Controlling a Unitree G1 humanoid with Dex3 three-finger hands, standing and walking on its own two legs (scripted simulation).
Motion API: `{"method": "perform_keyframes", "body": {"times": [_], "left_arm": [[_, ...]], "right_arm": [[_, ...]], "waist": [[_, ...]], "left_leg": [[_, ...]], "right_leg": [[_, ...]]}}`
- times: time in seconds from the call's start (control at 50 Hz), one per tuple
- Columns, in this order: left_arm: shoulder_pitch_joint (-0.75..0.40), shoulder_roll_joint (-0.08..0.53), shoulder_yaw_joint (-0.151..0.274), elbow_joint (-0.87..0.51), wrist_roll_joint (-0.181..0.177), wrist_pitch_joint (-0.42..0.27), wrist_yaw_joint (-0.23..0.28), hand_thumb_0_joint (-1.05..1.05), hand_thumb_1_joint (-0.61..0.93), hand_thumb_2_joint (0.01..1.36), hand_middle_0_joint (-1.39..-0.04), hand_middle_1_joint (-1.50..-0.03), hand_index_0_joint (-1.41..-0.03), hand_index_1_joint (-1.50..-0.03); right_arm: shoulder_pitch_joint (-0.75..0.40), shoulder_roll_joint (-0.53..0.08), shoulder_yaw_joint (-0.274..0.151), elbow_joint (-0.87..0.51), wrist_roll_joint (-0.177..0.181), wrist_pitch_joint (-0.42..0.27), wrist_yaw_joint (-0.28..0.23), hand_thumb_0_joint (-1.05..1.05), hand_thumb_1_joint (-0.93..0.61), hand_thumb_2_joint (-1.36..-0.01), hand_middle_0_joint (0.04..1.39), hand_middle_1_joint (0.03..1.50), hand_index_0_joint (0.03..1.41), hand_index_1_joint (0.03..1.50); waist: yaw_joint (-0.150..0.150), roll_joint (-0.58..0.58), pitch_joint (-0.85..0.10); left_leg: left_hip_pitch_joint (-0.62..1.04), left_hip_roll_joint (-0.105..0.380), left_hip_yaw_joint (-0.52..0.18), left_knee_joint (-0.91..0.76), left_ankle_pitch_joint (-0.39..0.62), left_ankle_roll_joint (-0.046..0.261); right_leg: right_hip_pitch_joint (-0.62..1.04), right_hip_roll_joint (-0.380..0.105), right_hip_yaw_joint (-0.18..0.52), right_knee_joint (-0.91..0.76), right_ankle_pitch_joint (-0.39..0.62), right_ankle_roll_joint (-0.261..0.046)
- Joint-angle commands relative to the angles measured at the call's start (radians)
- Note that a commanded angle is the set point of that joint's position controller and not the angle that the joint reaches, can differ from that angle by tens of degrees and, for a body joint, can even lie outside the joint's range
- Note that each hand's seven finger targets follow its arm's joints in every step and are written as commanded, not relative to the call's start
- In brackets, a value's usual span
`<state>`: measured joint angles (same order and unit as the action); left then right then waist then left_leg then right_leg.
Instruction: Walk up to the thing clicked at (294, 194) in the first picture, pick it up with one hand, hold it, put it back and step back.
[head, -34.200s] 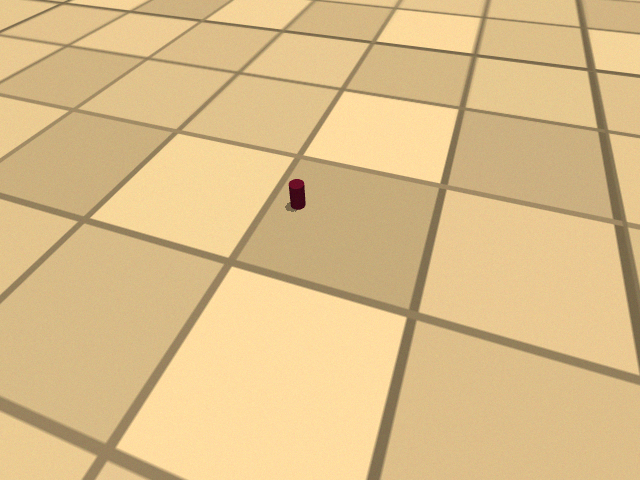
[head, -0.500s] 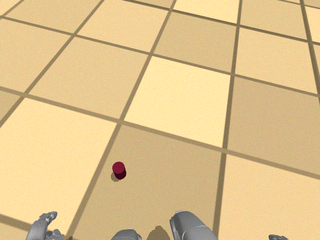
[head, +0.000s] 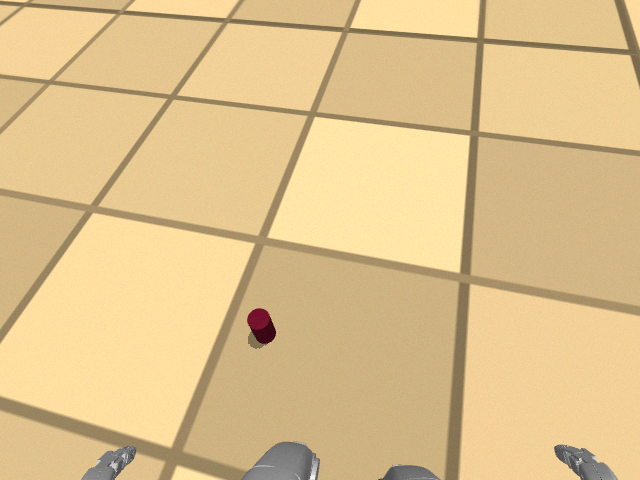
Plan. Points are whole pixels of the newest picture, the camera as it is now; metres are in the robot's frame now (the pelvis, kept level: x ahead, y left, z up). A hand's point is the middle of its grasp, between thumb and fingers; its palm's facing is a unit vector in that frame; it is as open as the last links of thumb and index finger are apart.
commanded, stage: step back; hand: left
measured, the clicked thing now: (262, 326) +0.58 +0.25 -0.70
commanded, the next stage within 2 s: none
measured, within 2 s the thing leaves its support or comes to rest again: neither
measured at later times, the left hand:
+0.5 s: hand out of the picture -0.08 +0.27 -0.16, palm faces -0.01 -0.92 -0.40, open 7.4 cm
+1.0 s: hand out of the picture -0.20 +0.24 -0.15, palm faces +0.07 -0.91 -0.40, open 7.4 cm
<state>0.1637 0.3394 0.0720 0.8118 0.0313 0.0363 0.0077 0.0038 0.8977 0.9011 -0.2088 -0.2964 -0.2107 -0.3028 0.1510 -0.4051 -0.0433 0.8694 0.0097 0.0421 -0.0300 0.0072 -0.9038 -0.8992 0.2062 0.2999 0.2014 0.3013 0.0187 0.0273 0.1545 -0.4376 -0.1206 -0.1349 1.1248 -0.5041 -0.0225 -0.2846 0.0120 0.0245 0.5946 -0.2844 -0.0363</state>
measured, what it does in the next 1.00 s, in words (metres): walks backwards: left foot, then right foot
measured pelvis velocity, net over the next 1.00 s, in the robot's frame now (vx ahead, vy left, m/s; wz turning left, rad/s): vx -0.32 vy -0.04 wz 0.06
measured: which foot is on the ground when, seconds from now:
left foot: up 0.00-0.14, down 0.16-0.56, up 0.58-0.84, down 0.86-1.00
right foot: down 0.00-0.18, up 0.20-0.52, down 0.54-0.88, up 0.90-1.00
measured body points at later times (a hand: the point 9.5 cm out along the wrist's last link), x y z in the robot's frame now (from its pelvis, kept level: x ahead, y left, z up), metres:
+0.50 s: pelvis -0.15 -0.02 -0.01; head -0.09 +0.00 +0.43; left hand -0.08 +0.31 -0.13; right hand -0.01 -0.32 -0.11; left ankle -0.06 +0.12 -0.73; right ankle -0.20 -0.16 -0.71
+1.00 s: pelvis -0.32 -0.04 -0.01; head -0.26 -0.03 +0.44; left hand -0.21 +0.29 -0.12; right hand -0.21 -0.34 -0.12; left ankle -0.28 +0.08 -0.73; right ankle -0.30 -0.17 -0.67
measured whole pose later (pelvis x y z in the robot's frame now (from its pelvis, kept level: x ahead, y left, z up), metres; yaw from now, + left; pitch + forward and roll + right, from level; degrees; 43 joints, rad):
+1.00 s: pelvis -0.32 -0.04 -0.01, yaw +4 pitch -3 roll +0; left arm 0.10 0.40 0.07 0.82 0.00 0.07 0.03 0.00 0.90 0.90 -0.21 -0.30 -0.21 -0.30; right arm 0.17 -0.36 -0.04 0.87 -0.03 0.04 0.00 0.01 -0.90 -0.90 0.21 0.30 0.20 0.30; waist 0.00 -0.03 0.18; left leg -0.31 -0.02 -0.03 0.65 -0.29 0.02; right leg -0.48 0.07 0.11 1.12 -0.54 -0.02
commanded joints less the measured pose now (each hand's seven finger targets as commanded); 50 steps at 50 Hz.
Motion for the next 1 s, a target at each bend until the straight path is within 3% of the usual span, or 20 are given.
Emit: {"method": "perform_keyframes", "body": {"times": [0.0,0.06,0.12,0.14,0.16,0.18,0.24,0.4,0.5,0.52,0.54,0.56,0.62,0.72,0.8,0.84,0.86,0.88,0.92,0.98], "left_arm": [[0.033,0.238,0.068,-0.104,0.004,-0.022,0.032,0.000,0.900,0.900,-0.200,-0.300,-0.200,-0.300],[0.006,0.266,0.067,-0.124,-0.001,-0.013,0.027,0.000,0.900,0.900,-0.200,-0.300,-0.200,-0.300],[-0.030,0.255,0.052,-0.142,-0.012,0.003,0.015,0.000,0.900,0.900,-0.200,-0.300,-0.200,-0.300],[-0.011,0.222,0.045,-0.145,-0.014,0.006,0.011,0.000,0.900,0.900,-0.200,-0.300,-0.200,-0.300],[-0.067,0.229,0.054,-0.157,-0.023,0.003,0.020,0.000,0.900,0.900,-0.200,-0.300,-0.200,-0.300],[-0.111,0.250,0.071,-0.138,-0.005,0.005,0.027,0.000,0.900,0.900,-0.200,-0.300,-0.200,-0.300],[0.019,0.229,0.069,-0.077,-0.029,0.010,0.021,0.000,0.900,0.900,-0.200,-0.300,-0.200,-0.300],[0.044,0.217,0.063,-0.073,-0.014,-0.005,0.007,0.000,0.900,0.900,-0.200,-0.300,-0.200,-0.300],[0.205,0.219,0.066,0.027,-0.004,-0.018,0.001,0.000,0.900,0.900,-0.200,-0.300,-0.200,-0.300],[0.195,0.277,0.083,0.017,0.014,-0.024,0.000,0.000,0.900,0.900,-0.200,-0.300,-0.200,-0.300],[0.128,0.406,0.110,-0.017,0.012,-0.018,-0.001,0.000,0.900,0.900,-0.200,-0.300,-0.200,-0.300],[0.049,0.449,0.114,-0.059,0.018,-0.023,0.004,0.000,0.900,0.900,-0.200,-0.300,-0.200,-0.300],[-0.115,0.304,0.078,-0.087,0.014,-0.031,0.020,0.000,0.900,0.900,-0.200,-0.300,-0.200,-0.300],[0.033,0.279,0.072,-0.075,0.013,-0.022,0.033,0.000,0.900,0.900,-0.200,-0.300,-0.200,-0.300],[-0.011,0.292,0.063,-0.095,-0.006,-0.005,0.034,0.000,0.900,0.900,-0.200,-0.300,-0.200,-0.300],[-0.017,0.257,0.043,-0.105,-0.014,0.007,0.027,0.000,0.900,0.900,-0.200,-0.300,-0.200,-0.300],[0.016,0.219,0.031,-0.109,-0.021,0.008,0.022,0.000,0.900,0.900,-0.200,-0.300,-0.200,-0.300],[-0.064,0.248,0.048,-0.115,-0.028,0.008,0.039,0.000,0.900,0.900,-0.200,-0.300,-0.200,-0.300],[-0.058,0.253,0.056,-0.085,-0.027,0.013,0.040,0.000,0.900,0.900,-0.200,-0.300,-0.200,-0.300],[0.032,0.249,0.055,-0.036,-0.030,0.008,0.030,0.000,0.900,0.900,-0.200,-0.300,-0.200,-0.300]], "right_arm": [[0.003,-0.155,-0.042,-0.087,-0.014,-0.027,-0.011,0.000,-0.900,-0.900,0.200,0.300,0.200,0.300],[0.059,-0.153,-0.050,-0.074,-0.021,-0.030,-0.002,0.000,-0.900,-0.900,0.200,0.300,0.200,0.300],[0.118,-0.169,-0.070,-0.049,-0.038,-0.042,0.006,0.000,-0.900,-0.900,0.200,0.300,0.200,0.300],[0.109,-0.232,-0.086,-0.061,-0.055,-0.045,0.009,0.000,-0.900,-0.900,0.200,0.300,0.200,0.300],[0.043,-0.336,-0.104,-0.086,-0.047,-0.040,0.019,0.000,-0.900,-0.900,0.200,0.300,0.200,0.300],[0.046,-0.335,-0.106,-0.089,-0.052,-0.044,0.016,0.000,-0.900,-0.900,0.200,0.300,0.200,0.300],[-0.069,-0.231,-0.071,-0.105,-0.050,-0.047,0.000,0.000,-0.900,-0.900,0.200,0.300,0.200,0.300],[0.001,-0.233,-0.084,-0.123,-0.044,-0.039,-0.003,0.000,-0.900,-0.900,0.200,0.300,0.200,0.300],[-0.046,-0.243,-0.078,-0.136,-0.027,-0.002,0.010,0.000,-0.900,-0.900,0.200,0.300,0.200,0.300],[-0.040,-0.195,-0.065,-0.145,-0.021,0.001,0.013,0.000,-0.900,-0.900,0.200,0.300,0.200,0.300],[-0.111,-0.152,-0.061,-0.171,-0.011,-0.003,0.000,0.000,-0.900,-0.900,0.200,0.300,0.200,0.300],[-0.101,-0.196,-0.078,-0.163,-0.017,0.002,-0.010,0.000,-0.900,-0.900,0.200,0.300,0.200,0.300],[0.016,-0.188,-0.067,-0.089,-0.003,-0.007,-0.004,0.000,-0.900,-0.900,0.200,0.300,0.200,0.300],[-0.012,-0.150,-0.045,-0.103,-0.023,-0.019,-0.003,0.000,-0.900,-0.900,0.200,0.300,0.200,0.300],[0.069,-0.152,-0.058,-0.069,-0.032,-0.023,0.006,0.000,-0.900,-0.900,0.200,0.300,0.200,0.300],[0.114,-0.185,-0.077,-0.050,-0.046,-0.028,0.003,0.000,-0.900,-0.900,0.200,0.300,0.200,0.300],[0.084,-0.278,-0.097,-0.065,-0.055,-0.028,0.007,0.000,-0.900,-0.900,0.200,0.300,0.200,0.300],[0.051,-0.365,-0.105,-0.086,-0.042,-0.026,0.016,0.000,-0.900,-0.900,0.200,0.300,0.200,0.300],[-0.004,-0.279,-0.084,-0.088,-0.047,-0.033,0.008,0.000,-0.900,-0.900,0.200,0.300,0.200,0.300],[-0.071,-0.228,-0.067,-0.103,-0.052,-0.027,0.002,0.000,-0.900,-0.900,0.200,0.300,0.200,0.300]], "waist": [[0.045,-0.185,-0.189],[0.017,-0.220,-0.223],[-0.028,-0.118,-0.235],[-0.024,0.040,-0.233],[-0.050,0.236,-0.198],[-0.083,0.191,-0.156],[0.026,0.069,-0.135],[-0.036,0.163,-0.210],[0.021,0.160,-0.251],[0.016,0.009,-0.203],[0.060,-0.318,-0.146],[0.051,-0.317,-0.077],[-0.058,-0.136,-0.075],[0.042,-0.195,-0.142],[0.003,-0.202,-0.211],[-0.013,-0.132,-0.239],[0.001,0.098,-0.239],[-0.053,0.232,-0.224],[-0.018,0.066,-0.177],[0.023,0.111,-0.142]], "left_leg": [[-0.083,0.054,0.035,-0.204,-0.035,-0.006],[0.052,0.082,0.096,-0.424,0.029,0.016],[0.256,0.119,0.081,-0.697,0.347,0.052],[0.321,0.295,-0.153,-0.728,0.403,0.121],[0.197,0.480,-0.347,-0.794,0.515,0.273],[0.097,0.537,-0.445,-0.815,0.520,0.346],[0.154,0.387,-0.145,-0.733,0.616,0.248],[0.351,0.404,-0.111,-0.650,0.612,0.274],[0.130,0.308,-0.034,-0.553,0.400,0.158],[-0.044,0.209,-0.013,-0.434,0.217,0.096],[-0.119,0.009,0.066,-0.182,-0.049,0.028],[-0.069,0.055,-0.047,0.023,-0.105,0.005],[-0.064,-0.002,-0.041,0.123,0.038,0.016],[-0.093,0.043,0.047,-0.164,-0.020,-0.001],[0.090,0.074,0.139,-0.555,0.126,0.025],[0.262,0.154,0.034,-0.725,0.356,0.062],[0.342,0.372,-0.261,-0.731,0.521,0.163],[0.170,0.515,-0.400,-0.775,0.610,0.320],[0.139,0.439,-0.246,-0.728,0.683,0.297],[0.125,0.371,-0.111,-0.696,0.628,0.262]], "right_leg": [[0.295,-0.263,0.226,-0.087,0.600,-0.203],[0.233,-0.254,0.224,-0.053,0.552,-0.177],[0.063,-0.184,0.164,0.026,0.313,-0.080],[-0.102,-0.093,0.121,0.129,0.073,-0.029],[-0.148,0.076,0.005,0.335,-0.300,0.013],[-0.127,0.078,0.135,0.536,-0.381,0.021],[-0.208,0.101,0.182,0.705,-0.239,0.011],[-0.144,0.004,0.090,0.313,-0.249,0.068],[0.157,0.015,-0.038,-0.171,0.011,0.016],[0.169,-0.102,0.183,-0.203,-0.077,-0.019],[-0.019,-0.339,0.489,-0.313,-0.088,-0.180],[-0.202,-0.463,0.617,-0.358,-0.076,-0.272],[-0.114,-0.258,0.208,-0.161,0.269,-0.163],[0.179,-0.255,0.178,-0.075,0.476,-0.167],[0.185,-0.248,0.169,0.023,0.475,-0.138],[0.028,-0.208,0.150,0.109,0.312,-0.067],[-0.174,-0.059,0.050,0.268,0.023,-0.001],[-0.143,0.037,0.023,0.467,-0.386,0.020],[-0.160,0.067,0.174,0.659,-0.337,0.009],[-0.157,0.057,0.115,0.659,-0.243,0.025]]}}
